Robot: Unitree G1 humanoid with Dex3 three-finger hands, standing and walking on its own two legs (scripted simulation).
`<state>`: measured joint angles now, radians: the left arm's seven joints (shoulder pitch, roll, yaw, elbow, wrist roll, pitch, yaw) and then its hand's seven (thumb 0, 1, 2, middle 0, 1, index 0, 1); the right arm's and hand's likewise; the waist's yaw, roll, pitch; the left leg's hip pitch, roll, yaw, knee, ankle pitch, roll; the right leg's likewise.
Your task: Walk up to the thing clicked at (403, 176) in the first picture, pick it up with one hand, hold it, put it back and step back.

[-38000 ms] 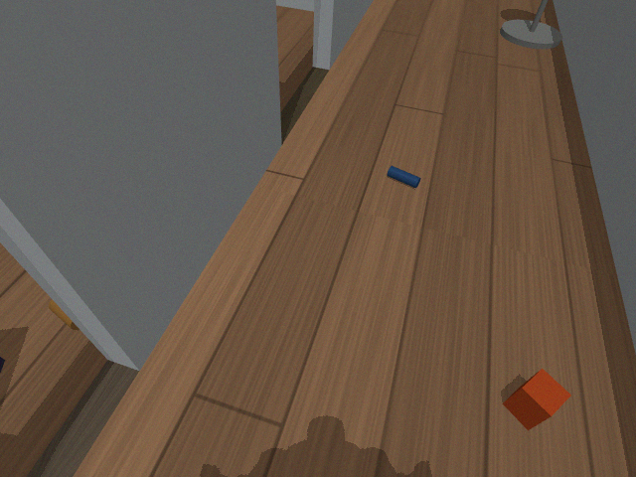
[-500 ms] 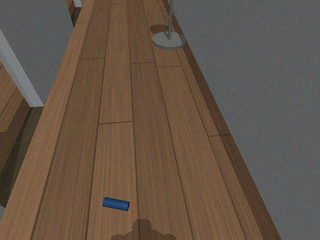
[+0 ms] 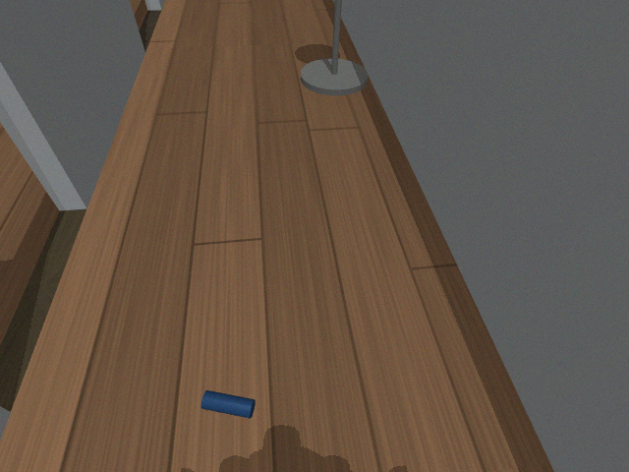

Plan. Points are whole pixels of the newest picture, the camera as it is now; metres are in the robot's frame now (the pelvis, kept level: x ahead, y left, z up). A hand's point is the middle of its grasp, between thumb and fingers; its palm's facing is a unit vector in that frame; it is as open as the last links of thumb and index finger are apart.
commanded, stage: stand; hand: left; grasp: from above
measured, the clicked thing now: (228, 404) +0.45 +0.25 -0.76
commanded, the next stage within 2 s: step back in 0.58 s
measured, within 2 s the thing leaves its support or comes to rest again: neither
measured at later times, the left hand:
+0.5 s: hand out of the picture +0.07 +0.24 -0.16, palm faces +0.00 -0.94 -0.33, open 7.4 cm
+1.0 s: hand out of the picture +0.09 +0.31 -0.19, palm faces -0.01 -0.94 -0.34, open 7.4 cm
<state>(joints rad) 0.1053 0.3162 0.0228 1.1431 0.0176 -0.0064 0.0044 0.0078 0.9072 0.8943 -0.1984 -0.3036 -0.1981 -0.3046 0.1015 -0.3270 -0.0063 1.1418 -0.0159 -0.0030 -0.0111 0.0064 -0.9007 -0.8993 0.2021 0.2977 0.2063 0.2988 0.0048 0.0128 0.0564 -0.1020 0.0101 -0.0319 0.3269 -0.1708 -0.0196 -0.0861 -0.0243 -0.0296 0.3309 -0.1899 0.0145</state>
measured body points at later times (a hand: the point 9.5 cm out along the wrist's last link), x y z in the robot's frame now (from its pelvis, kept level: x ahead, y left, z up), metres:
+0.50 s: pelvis +0.00 +0.00 +0.00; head +0.00 -0.01 +0.45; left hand +0.08 +0.29 -0.13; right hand +0.07 -0.30 -0.14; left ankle +0.01 +0.13 -0.75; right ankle +0.00 -0.13 -0.75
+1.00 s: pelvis -0.06 +0.05 -0.02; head +0.02 +0.09 +0.42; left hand +0.09 +0.36 -0.16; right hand +0.00 -0.27 -0.13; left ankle -0.06 +0.14 -0.75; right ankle -0.04 -0.11 -0.70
